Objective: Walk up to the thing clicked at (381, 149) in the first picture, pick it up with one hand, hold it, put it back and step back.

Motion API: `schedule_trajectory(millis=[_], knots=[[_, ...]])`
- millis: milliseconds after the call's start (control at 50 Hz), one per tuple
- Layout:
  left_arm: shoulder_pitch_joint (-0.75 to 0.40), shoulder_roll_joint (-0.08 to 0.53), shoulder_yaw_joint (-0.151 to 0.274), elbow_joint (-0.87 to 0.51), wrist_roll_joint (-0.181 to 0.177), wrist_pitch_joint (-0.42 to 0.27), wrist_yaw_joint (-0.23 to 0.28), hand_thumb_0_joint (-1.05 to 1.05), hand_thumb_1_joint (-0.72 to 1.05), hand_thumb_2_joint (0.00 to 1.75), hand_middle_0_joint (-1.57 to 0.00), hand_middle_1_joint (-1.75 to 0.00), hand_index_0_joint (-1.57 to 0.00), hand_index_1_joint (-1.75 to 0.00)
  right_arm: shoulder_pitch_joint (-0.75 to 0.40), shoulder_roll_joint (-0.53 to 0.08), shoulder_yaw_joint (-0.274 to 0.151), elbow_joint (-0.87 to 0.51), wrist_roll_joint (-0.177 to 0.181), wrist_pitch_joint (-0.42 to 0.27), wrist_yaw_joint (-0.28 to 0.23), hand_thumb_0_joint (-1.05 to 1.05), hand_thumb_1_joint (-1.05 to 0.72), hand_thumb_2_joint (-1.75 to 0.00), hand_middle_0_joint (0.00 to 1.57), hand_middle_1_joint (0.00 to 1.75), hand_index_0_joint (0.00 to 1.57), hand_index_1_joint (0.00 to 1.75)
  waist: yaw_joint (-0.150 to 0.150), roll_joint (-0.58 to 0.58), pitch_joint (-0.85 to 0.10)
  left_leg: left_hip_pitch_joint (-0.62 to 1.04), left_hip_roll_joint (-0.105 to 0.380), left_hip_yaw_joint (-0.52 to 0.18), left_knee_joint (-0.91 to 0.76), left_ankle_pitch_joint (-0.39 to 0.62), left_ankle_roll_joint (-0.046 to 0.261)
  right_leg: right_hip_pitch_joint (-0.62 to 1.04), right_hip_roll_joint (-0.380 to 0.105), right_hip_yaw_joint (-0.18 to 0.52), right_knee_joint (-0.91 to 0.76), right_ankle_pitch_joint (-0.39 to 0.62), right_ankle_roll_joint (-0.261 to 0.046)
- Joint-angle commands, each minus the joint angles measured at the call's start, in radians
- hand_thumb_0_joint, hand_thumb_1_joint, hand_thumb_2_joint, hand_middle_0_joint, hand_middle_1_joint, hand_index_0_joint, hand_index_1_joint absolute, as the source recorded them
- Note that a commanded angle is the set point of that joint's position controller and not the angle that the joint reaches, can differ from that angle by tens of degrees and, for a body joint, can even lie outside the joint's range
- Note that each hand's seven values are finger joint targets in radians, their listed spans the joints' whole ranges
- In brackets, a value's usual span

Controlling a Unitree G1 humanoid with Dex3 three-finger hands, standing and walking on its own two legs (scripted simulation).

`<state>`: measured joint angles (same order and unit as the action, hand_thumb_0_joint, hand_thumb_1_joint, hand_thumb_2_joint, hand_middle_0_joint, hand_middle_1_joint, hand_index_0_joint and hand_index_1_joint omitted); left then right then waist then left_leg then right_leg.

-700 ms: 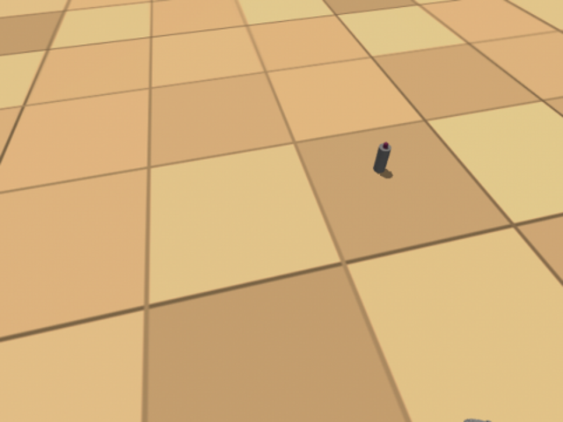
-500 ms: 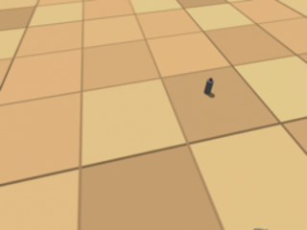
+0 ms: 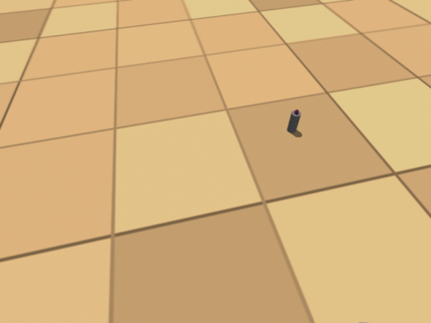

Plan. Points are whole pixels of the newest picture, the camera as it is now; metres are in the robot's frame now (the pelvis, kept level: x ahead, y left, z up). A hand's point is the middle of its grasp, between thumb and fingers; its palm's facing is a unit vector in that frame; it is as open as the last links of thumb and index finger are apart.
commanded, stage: stand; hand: left
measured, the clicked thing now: (294, 120) +1.35 -0.49 -0.69
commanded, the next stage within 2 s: walk up in 0.42 s
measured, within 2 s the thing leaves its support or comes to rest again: neither
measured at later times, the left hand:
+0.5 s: hand out of the picture +0.08 +0.26 -0.16, palm faces -0.06 -0.94 -0.33, open 7.4 cm
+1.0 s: hand (177, 257) +0.27 +0.12 -0.14, palm faces -0.28 -0.89 -0.35, open 7.4 cm
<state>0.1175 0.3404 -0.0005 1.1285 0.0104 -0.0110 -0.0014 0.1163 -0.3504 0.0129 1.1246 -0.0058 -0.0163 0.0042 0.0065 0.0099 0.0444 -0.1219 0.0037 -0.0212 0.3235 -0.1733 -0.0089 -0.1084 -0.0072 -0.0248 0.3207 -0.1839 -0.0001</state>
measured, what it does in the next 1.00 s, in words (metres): walks ahead, turning right: right foot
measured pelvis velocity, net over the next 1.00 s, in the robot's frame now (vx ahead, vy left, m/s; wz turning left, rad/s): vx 0.15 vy -0.13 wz -0.32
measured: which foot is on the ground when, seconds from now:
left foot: down 0.00-0.78, up 0.80-1.00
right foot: down 0.00-0.46, up 0.48-0.72, down 0.74-1.00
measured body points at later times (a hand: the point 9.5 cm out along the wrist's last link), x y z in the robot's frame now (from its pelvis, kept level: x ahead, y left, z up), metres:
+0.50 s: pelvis +0.01 +0.00 +0.00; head +0.02 -0.01 +0.44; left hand +0.08 +0.30 -0.13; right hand +0.08 -0.31 -0.13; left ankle +0.00 +0.12 -0.75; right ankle -0.01 -0.12 -0.73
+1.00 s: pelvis +0.15 -0.13 -0.01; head +0.16 -0.15 +0.44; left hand +0.28 +0.16 -0.12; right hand +0.14 -0.47 -0.13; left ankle +0.24 -0.02 -0.71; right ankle +0.12 -0.24 -0.75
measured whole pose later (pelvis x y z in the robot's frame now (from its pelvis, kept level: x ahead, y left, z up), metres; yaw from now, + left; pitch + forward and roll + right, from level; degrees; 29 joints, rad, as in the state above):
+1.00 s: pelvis +0.15 -0.13 -0.01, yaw -18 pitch -2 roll +0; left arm 0.32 0.38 0.06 0.89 0.01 -0.03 -0.08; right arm 0.24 -0.44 -0.06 0.90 -0.02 -0.06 0.07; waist 0.04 0.05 0.05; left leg -0.46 0.09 0.05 0.86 -0.36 0.01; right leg -0.21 0.01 0.00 0.52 -0.28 -0.03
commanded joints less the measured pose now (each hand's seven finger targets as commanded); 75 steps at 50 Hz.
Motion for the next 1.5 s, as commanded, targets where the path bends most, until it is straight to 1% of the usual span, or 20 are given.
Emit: schedule_trajectory(millis=[0, 380, 420, 460, 520, 620, 700, 740, 760, 780, 880, 1000, 1060, 1080, 1100, 1120, 1140, 1260, 1400, 1480], knots=[[-0.04, 0.216, 0.036, -0.06, -0.003, -0.025, 0.011, 0.0, 0.9, 0.9, -0.2, -0.3, -0.2, -0.3, -0.034, -0.204, -0.039, -0.057, -0.001, -0.018, -0.013, 0.0, -0.9, -0.9, 0.2, 0.3, 0.2, 0.3, -0.004, -0.013, -0.061, 0.002, 0.118, -0.093, -0.044, 0.114, 0.034, 0.012, -0.129, 0.104, -0.056, 0.101, -0.026], [-0.043, 0.219, 0.039, -0.057, -0.001, -0.022, 0.012, 0.0, 0.9, 0.9, -0.2, -0.3, -0.2, -0.3, -0.031, -0.204, -0.037, -0.057, -0.001, -0.018, -0.015, 0.0, -0.9, -0.9, 0.2, 0.3, 0.2, 0.3, -0.003, -0.02, -0.072, 0.009, 0.122, -0.097, -0.05, 0.149, 0.031, 0.037, -0.128, 0.094, -0.047, 0.121, -0.025], [-0.096, 0.276, 0.113, -0.189, 0.031, 0.002, -0.053, 0.0, 0.9, 0.9, -0.2, -0.3, -0.2, -0.3, 0.114, -0.371, -0.154, -0.105, -0.033, -0.056, -0.011, 0.0, -0.9, -0.9, 0.2, 0.3, 0.2, 0.3, -0.101, 0.04, -0.054, 0.306, 0.215, -0.179, -0.019, -0.484, 0.155, -0.485, -0.026, 0.081, 0.204, -0.368, -0.044], [-0.171, 0.254, 0.116, -0.267, 0.043, 0.008, -0.076, 0.0, 0.9, 0.9, -0.2, -0.3, -0.2, -0.3, 0.126, -0.402, -0.179, -0.154, -0.028, -0.072, -0.015, 0.0, -0.9, -0.9, 0.2, 0.3, 0.2, 0.3, -0.117, 0.091, 0.031, 0.192, 0.493, -0.393, -0.186, -0.481, 0.273, -0.647, -0.098, 0.122, 0.587, -0.266, -0.017], [-0.028, 0.265, 0.126, -0.255, 0.024, 0.003, -0.107, 0.0, 0.9, 0.9, -0.2, -0.3, -0.2, -0.3, 0.025, -0.356, -0.171, -0.218, -0.035, -0.085, -0.01, 0.0, -0.9, -0.9, 0.2, 0.3, 0.2, 0.3, -0.021, 0.069, -0.006, 0.125, 0.419, -0.233, -0.179, -0.397, 0.237, -0.542, -0.16, 0.15, 0.582, -0.205, -0.01], [-0.042, 0.252, 0.134, -0.279, 0.023, 0.004, -0.143, 0.0, 0.9, 0.9, -0.2, -0.3, -0.2, -0.3, 0.02, -0.362, -0.179, -0.258, -0.043, -0.087, 0.012, 0.0, -0.9, -0.9, 0.2, 0.3, 0.2, 0.3, -0.031, 0.152, 0.06, -0.048, 0.295, 0.037, -0.141, -0.329, 0.17, -0.347, -0.115, 0.005, 0.379, -0.094, 0.005], [0.13, 0.265, 0.149, -0.232, 0.028, -0.01, -0.126, 0.0, 0.9, 0.9, -0.2, -0.3, -0.2, -0.3, -0.022, -0.356, -0.17, -0.278, -0.037, -0.07, 0.017, 0.0, -0.9, -0.9, 0.2, 0.3, 0.2, 0.3, 0.06, 0.085, -0.023, -0.166, 0.247, 0.162, 0.124, -0.284, 0.138, -0.044, -0.05, -0.114, 0.301, -0.028, -0.017], [0.4, 0.397, 0.202, -0.178, 0.032, -0.031, -0.084, 0.0, 0.9, 0.9, -0.2, -0.3, -0.2, -0.3, 0.025, -0.223, -0.119, -0.303, -0.032, -0.058, 0.021, 0.0, -0.9, -0.9, 0.2, 0.3, 0.2, 0.3, 0.19, -0.375, -0.094, -0.426, 0.065, 0.23, 0.745, -0.283, 0.069, 0.223, -0.109, 0.168, 0.07, -0.389, -0.086], [0.377, 0.489, 0.207, -0.215, 0.013, -0.035, -0.079, 0.0, 0.9, 0.9, -0.2, -0.3, -0.2, -0.3, 0.012, -0.231, -0.11, -0.358, -0.011, -0.064, 0.027, 0.0, -0.9, -0.9, 0.2, 0.3, 0.2, 0.3, 0.149, -0.467, -0.073, -0.618, -0.032, 0.114, 0.877, -0.44, 0.028, 0.188, -0.338, 0.736, -0.183, -0.54, -0.216], [0.272, 0.485, 0.201, -0.252, -0.003, -0.034, -0.077, 0.0, 0.9, 0.9, -0.2, -0.3, -0.2, -0.3, -0.014, -0.308, -0.129, -0.336, -0.016, -0.061, 0.023, 0.0, -0.9, -0.9, 0.2, 0.3, 0.2, 0.3, 0.107, -0.238, -0.004, -0.57, 0.08, -0.003, 0.908, -0.361, 0.019, 0.05, -0.396, 0.78, -0.19, -0.665, -0.268], [0.135, 0.358, 0.153, -0.311, -0.001, -0.047, -0.059, 0.0, 0.9, 0.9, -0.2, -0.3, -0.2, -0.3, 0.158, -0.297, -0.132, -0.258, -0.008, -0.061, 0.047, 0.0, -0.9, -0.9, 0.2, 0.3, 0.2, 0.3, 0.004, -0.171, 0.014, -0.364, 0.121, 0.016, 0.652, -0.2, 0.033, -0.134, -0.206, 0.341, -0.088, -0.352, -0.2], [0.132, 0.347, 0.146, -0.367, 0.003, -0.064, -0.06, 0.0, 0.9, 0.9, -0.2, -0.3, -0.2, -0.3, 0.125, -0.28, -0.143, -0.317, -0.025, -0.075, 0.059, 0.0, -0.9, -0.9, 0.2, 0.3, 0.2, 0.3, 0.007, -0.13, 0.011, -0.256, 0.101, 0.054, 0.373, -0.071, 0.014, -0.194, -0.201, 0.275, -0.059, -0.289, -0.199], [0.077, 0.332, 0.134, -0.386, 0.007, -0.062, -0.061, 0.0, 0.9, 0.9, -0.2, -0.3, -0.2, -0.3, 0.227, -0.274, -0.157, -0.303, -0.028, -0.094, 0.05, 0.0, -0.9, -0.9, 0.2, 0.3, 0.2, 0.3, -0.073, -0.086, 0.015, -0.004, 0.06, 0.094, 0.267, -0.015, 0.024, -0.377, -0.161, 0.218, 0.09, -0.298, -0.167], [0.084, 0.29, 0.119, -0.391, 0.011, -0.061, -0.06, 0.0, 0.9, 0.9, -0.2, -0.3, -0.2, -0.3, 0.317, -0.301, -0.172, -0.276, -0.031, -0.103, 0.04, 0.0, -0.9, -0.9, 0.2, 0.3, 0.2, 0.3, -0.116, 0.0, -0.024, 0.164, 0.044, 0.075, 0.243, -0.066, 0.043, -0.474, -0.111, 0.183, 0.251, -0.238, -0.142], [0.135, 0.216, 0.098, -0.392, 0.003, -0.063, -0.06, 0.0, 0.9, 0.9, -0.2, -0.3, -0.2, -0.3, 0.412, -0.368, -0.193, -0.265, -0.04, -0.114, 0.027, 0.0, -0.9, -0.9, 0.2, 0.3, 0.2, 0.3, -0.157, 0.234, -0.079, 0.283, 0.193, -0.164, 0.077, -0.337, 0.089, -0.583, 0.006, 0.09, 0.585, -0.204, -0.1], [0.17, 0.192, 0.089, -0.39, -0.005, -0.062, -0.05, 0.0, 0.9, 0.9, -0.2, -0.3, -0.2, -0.3, 0.402, -0.425, -0.196, -0.293, -0.04, -0.121, 0.022, 0.0, -0.9, -0.9, 0.2, 0.3, 0.2, 0.3, -0.125, 0.275, -0.043, 0.227, 0.434, -0.627, -0.154, -0.64, 0.16, -0.703, 0.116, 0.09, 0.819, -0.315, -0.054], [0.2, 0.291, 0.102, -0.371, 0.008, -0.062, -0.04, 0.0, 0.9, 0.9, -0.2, -0.3, -0.2, -0.3, 0.289, -0.442, -0.197, -0.325, -0.004, -0.12, 0.025, 0.0, -0.9, -0.9, 0.2, 0.3, 0.2, 0.3, -0.074, 0.164, -0.013, 0.123, 0.487, -0.735, -0.218, -0.703, 0.234, -0.654, 0.037, 0.174, 0.898, -0.314, -0.065], [0.16, 0.278, 0.107, -0.326, -0.01, -0.06, -0.07, 0.0, 0.9, 0.9, -0.2, -0.3, -0.2, -0.3, 0.237, -0.328, -0.149, -0.331, -0.011, -0.122, 0.024, 0.0, -0.9, -0.9, 0.2, 0.3, 0.2, 0.3, -0.042, 0.14, 0.024, 0.023, 0.296, -0.09, -0.098, -0.036, 0.206, -0.507, -0.066, 0.112, 0.634, -0.118, -0.001], [0.047, 0.238, 0.106, -0.355, -0.003, -0.054, -0.094, 0.0, 0.9, 0.9, -0.2, -0.3, -0.2, -0.3, 0.225, -0.359, -0.156, -0.353, -0.007, -0.098, 0.026, 0.0, -0.9, -0.9, 0.2, 0.3, 0.2, 0.3, -0.04, 0.144, -0.028, -0.016, 0.27, 0.079, 0.02, 0.092, 0.172, -0.256, -0.033, -0.037, 0.293, 0.025, -0.034], [0.296, 0.338, 0.158, -0.273, 0.002, -0.066, -0.065, 0.0, 0.9, 0.9, -0.2, -0.3, -0.2, -0.3, 0.241, -0.265, -0.116, -0.371, -0.005, -0.078, 0.025, 0.0, -0.9, -0.9, 0.2, 0.3, 0.2, 0.3, 0.109, -0.161, -0.143, -0.276, 0.153, 0.176, 0.563, 0.046, 0.097, 0.224, -0.02, 0.029, 0.177, -0.078, -0.078]])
